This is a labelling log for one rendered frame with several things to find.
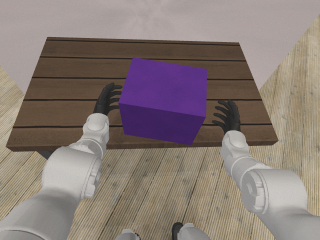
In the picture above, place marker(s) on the robot right upper arm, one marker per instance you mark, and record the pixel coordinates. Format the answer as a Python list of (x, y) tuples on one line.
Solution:
[(278, 198)]

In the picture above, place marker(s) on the left robot forearm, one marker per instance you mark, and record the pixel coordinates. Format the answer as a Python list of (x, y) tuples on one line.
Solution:
[(94, 139)]

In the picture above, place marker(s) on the robot right shin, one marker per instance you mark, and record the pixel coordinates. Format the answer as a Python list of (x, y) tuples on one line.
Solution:
[(187, 225)]

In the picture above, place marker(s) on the table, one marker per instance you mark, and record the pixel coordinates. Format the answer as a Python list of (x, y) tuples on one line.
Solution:
[(71, 73)]

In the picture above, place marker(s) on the robot left upper arm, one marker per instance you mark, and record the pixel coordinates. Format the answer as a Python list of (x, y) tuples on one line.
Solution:
[(71, 176)]

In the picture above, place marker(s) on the right robot forearm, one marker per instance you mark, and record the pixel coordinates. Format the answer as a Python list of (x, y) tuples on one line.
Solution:
[(238, 160)]

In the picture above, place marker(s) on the carton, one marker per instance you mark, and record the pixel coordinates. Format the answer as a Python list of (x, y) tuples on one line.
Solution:
[(163, 101)]

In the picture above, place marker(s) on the robot shin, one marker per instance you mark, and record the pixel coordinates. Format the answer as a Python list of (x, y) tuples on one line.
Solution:
[(187, 225), (127, 231)]

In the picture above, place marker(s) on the robot left shin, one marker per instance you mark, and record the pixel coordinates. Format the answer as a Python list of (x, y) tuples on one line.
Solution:
[(127, 231)]

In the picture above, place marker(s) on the robot right hand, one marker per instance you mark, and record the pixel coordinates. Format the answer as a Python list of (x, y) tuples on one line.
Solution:
[(232, 118)]

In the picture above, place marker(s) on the robot left hand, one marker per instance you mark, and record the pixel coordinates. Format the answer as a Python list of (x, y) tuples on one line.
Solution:
[(104, 100)]

